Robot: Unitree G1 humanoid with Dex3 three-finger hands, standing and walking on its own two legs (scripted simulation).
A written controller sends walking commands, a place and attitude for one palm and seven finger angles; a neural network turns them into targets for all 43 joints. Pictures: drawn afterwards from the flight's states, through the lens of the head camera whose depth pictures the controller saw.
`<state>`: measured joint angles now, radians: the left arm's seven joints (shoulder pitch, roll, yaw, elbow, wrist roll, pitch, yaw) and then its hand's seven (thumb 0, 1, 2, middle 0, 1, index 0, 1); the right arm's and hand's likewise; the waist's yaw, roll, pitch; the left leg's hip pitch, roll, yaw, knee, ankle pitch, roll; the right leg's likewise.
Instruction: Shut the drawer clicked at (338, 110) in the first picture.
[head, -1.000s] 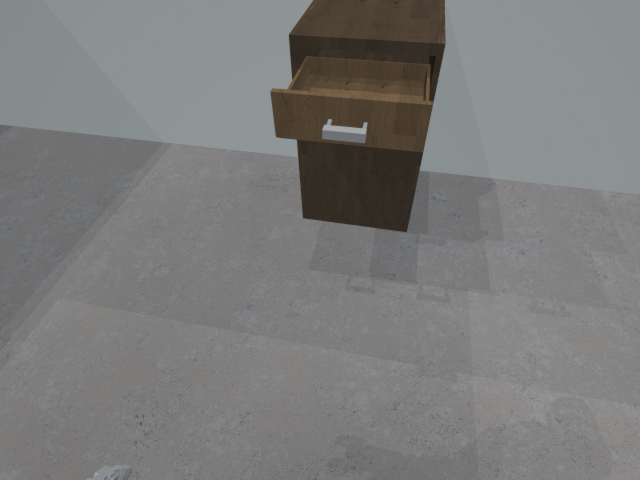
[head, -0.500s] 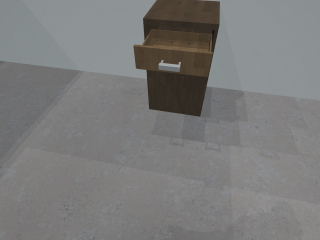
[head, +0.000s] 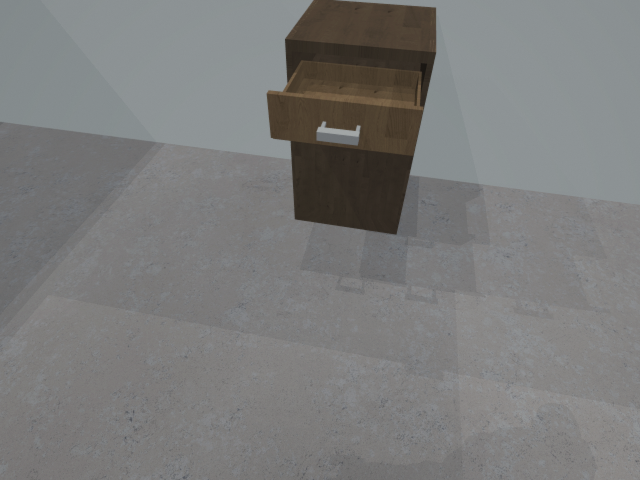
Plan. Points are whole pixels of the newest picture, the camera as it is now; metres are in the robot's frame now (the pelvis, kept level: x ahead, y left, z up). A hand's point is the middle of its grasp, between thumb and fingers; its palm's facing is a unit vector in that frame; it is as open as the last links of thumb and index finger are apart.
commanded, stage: look at it before walking up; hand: left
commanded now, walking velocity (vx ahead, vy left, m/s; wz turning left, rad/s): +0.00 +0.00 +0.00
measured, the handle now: (339, 131) +0.99 +0.01 -0.09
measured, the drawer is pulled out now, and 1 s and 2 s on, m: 0.29 0.29 0.29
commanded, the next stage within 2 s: walk to a spot facing it in 0.44 s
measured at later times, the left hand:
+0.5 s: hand out of the picture +0.07 +0.25 -0.16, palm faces -0.02 -0.94 -0.33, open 7.4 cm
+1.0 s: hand out of the picture +0.09 +0.16 -0.18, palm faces -0.06 -0.98 -0.21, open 7.4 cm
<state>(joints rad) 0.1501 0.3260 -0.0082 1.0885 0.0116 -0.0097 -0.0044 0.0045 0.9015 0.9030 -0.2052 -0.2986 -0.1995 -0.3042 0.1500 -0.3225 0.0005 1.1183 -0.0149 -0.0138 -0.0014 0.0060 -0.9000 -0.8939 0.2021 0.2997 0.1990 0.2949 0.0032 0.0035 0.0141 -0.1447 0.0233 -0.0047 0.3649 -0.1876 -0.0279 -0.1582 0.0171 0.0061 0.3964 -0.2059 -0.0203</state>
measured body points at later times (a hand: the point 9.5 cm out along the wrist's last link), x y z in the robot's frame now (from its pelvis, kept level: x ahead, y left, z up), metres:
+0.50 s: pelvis +0.01 +0.01 +0.00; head +0.01 +0.01 +0.45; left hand +0.07 +0.30 -0.13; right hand +0.08 -0.28 -0.14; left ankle +0.01 +0.14 -0.75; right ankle +0.01 -0.10 -0.75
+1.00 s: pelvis +0.09 -0.02 -0.02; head +0.10 -0.04 +0.43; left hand +0.09 +0.21 -0.16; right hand +0.04 -0.26 -0.18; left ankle +0.04 +0.11 -0.68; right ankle +0.04 -0.09 -0.75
